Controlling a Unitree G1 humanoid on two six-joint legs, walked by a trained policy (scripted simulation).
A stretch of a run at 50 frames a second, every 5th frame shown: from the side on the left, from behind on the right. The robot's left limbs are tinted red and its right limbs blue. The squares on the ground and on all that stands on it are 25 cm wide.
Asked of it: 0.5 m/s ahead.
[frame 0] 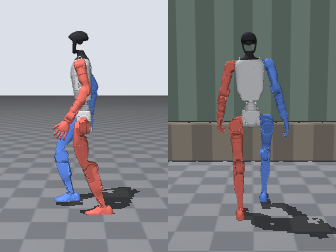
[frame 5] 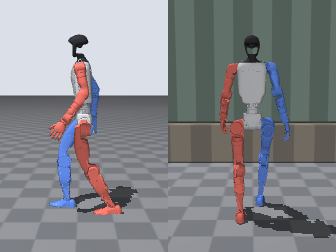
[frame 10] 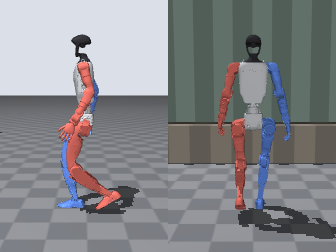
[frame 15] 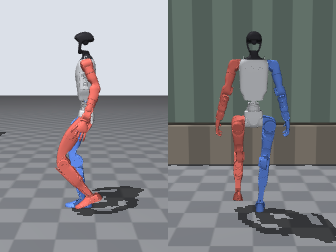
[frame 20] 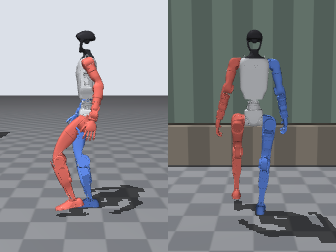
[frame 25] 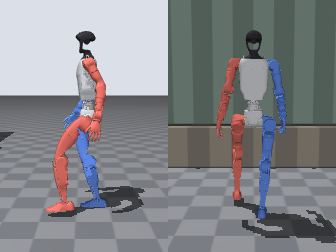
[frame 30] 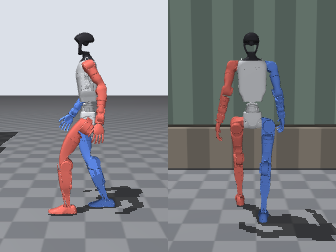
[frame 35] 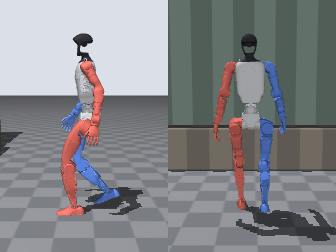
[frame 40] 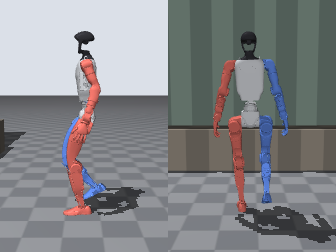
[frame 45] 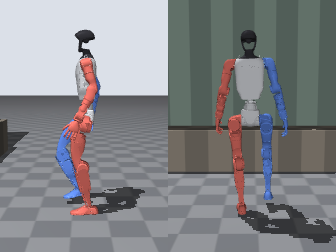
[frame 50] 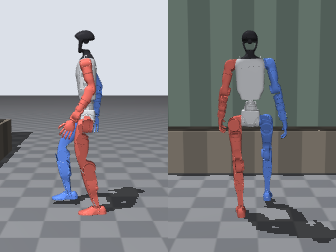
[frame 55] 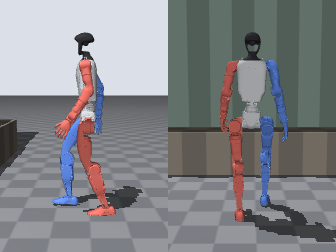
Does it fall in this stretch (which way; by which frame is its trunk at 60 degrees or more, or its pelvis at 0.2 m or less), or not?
no
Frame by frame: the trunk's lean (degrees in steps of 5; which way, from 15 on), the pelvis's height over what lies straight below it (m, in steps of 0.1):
0: 5, 0.8
5: 5, 0.8
10: 5, 0.8
15: 0, 0.8
20: 0, 0.8
25: 0, 0.8
30: 5, 0.8
35: 5, 0.8
40: 5, 0.8
45: 0, 0.8
50: 5, 0.8
55: 5, 0.8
